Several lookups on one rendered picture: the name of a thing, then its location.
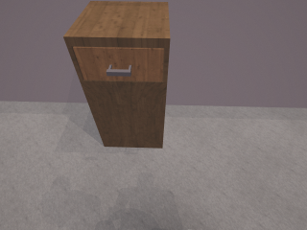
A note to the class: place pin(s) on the cabinet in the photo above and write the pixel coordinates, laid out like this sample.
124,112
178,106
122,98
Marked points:
127,113

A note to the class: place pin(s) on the drawer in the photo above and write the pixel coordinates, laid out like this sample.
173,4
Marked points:
146,63

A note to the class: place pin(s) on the handle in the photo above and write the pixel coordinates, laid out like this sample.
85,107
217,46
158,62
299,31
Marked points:
118,72

